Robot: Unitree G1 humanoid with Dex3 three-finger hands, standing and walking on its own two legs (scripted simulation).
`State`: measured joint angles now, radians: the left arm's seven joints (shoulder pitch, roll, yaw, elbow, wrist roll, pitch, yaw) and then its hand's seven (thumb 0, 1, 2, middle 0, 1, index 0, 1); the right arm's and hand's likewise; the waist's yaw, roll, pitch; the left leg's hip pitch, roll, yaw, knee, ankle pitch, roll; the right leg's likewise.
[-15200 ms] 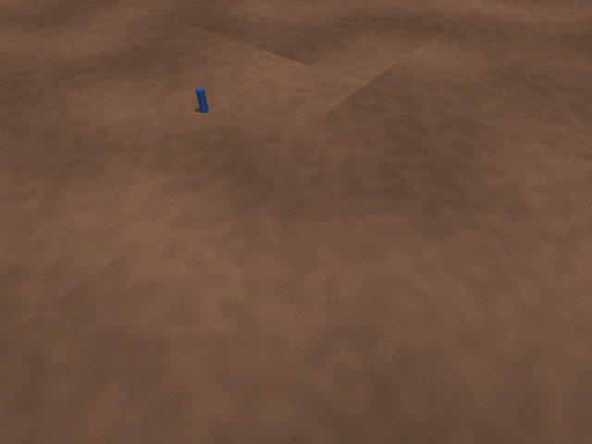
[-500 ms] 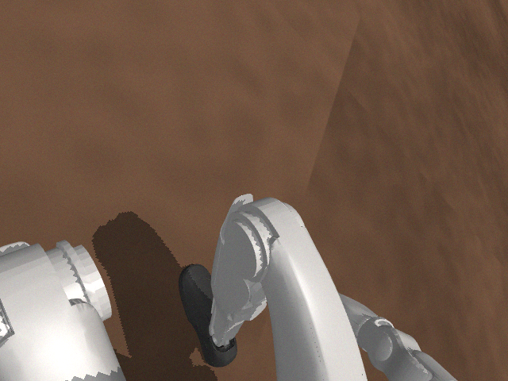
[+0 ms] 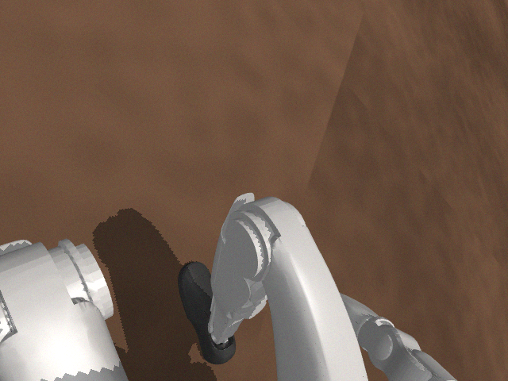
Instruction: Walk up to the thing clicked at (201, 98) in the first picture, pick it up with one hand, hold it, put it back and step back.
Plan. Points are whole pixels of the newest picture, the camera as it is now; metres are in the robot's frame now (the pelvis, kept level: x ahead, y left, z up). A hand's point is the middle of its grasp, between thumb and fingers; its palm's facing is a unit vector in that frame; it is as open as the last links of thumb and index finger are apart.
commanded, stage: settle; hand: left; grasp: from the side
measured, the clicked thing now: out of the picture +0.45 +0.31 -0.21
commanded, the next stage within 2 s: lift in 1.68 s
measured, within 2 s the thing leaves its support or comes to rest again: neither
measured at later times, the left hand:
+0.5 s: hand out of the picture +0.43 +0.33 -0.06, palm faces +0.35 -0.93 -0.03, open 7.6 cm
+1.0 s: hand out of the picture +0.43 +0.34 +0.01, palm faces +0.34 -0.94 -0.04, open 7.6 cm
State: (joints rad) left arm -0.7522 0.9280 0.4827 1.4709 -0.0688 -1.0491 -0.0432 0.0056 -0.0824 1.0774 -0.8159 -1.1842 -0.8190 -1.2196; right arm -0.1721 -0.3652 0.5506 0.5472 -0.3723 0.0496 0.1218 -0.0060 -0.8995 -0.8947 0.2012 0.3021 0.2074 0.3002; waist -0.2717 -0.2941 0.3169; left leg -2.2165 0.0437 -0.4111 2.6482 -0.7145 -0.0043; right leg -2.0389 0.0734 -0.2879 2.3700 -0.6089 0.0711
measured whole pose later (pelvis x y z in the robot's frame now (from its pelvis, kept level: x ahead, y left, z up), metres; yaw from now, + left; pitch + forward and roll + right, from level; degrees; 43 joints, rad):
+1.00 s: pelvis +0.03 -0.02 +0.05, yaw +9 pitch +30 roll -9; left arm -0.66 0.57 0.46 0.92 -0.15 -0.58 -0.25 0.00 -0.14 1.17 -0.85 -1.18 -0.85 -1.21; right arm 0.07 -0.30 0.14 0.63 -0.10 0.06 0.08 0.00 -0.89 -0.89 0.20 0.30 0.21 0.30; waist -0.15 -0.03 -0.04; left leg -2.24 0.05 -0.17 2.40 -0.71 -0.01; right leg -2.15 0.00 -0.12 2.30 -0.69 0.01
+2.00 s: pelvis +0.02 -0.02 +0.09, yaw +12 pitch +32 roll -6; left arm -0.70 0.48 0.46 0.94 -0.12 -0.55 -0.26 0.00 -0.16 1.18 -0.86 -1.18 -0.86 -1.21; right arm 0.14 -0.28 0.05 0.68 -0.07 0.03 0.05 0.00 -0.92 -0.89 0.20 0.30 0.21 0.30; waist -0.14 0.00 -0.12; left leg -2.16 0.05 -0.10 2.26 -0.67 -0.01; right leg -2.09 -0.02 -0.07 2.20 -0.68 0.00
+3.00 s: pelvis +0.06 +0.00 +0.33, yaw +16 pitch +22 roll -4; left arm -0.19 0.28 0.21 0.36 -0.19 -0.28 -0.12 0.00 -0.16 1.19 -0.86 -1.18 -0.86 -1.21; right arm 0.18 -0.23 0.00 0.62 0.04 -0.06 -0.04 0.00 -0.91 -0.89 0.20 0.30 0.21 0.30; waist -0.04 0.02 -0.17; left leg -1.24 0.05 -0.05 1.44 -0.58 0.00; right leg -1.18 -0.02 -0.06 1.38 -0.58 0.01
